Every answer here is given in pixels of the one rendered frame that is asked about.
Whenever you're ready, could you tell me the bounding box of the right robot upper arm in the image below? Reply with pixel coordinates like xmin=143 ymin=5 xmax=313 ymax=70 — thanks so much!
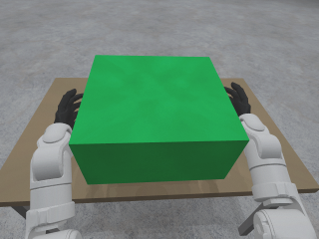
xmin=253 ymin=209 xmax=315 ymax=239

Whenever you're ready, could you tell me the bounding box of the right robot hand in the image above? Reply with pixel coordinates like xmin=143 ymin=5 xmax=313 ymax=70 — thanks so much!
xmin=224 ymin=82 xmax=251 ymax=117

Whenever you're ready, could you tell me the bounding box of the carton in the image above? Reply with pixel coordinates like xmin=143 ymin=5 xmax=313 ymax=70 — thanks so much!
xmin=68 ymin=55 xmax=250 ymax=185

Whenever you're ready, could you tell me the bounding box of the right robot forearm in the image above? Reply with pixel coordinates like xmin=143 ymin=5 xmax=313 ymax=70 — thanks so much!
xmin=239 ymin=114 xmax=317 ymax=239

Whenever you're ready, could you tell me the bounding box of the left robot upper arm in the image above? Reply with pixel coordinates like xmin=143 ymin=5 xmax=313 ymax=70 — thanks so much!
xmin=33 ymin=229 xmax=82 ymax=239

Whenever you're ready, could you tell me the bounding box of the left robot forearm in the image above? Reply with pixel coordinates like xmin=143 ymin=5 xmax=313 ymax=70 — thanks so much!
xmin=25 ymin=122 xmax=76 ymax=239

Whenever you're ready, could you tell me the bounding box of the left robot hand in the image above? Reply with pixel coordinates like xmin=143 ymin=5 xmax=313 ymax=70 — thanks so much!
xmin=54 ymin=89 xmax=84 ymax=130

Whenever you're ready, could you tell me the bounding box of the table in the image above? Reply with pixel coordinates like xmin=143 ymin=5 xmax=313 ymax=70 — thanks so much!
xmin=0 ymin=78 xmax=319 ymax=236

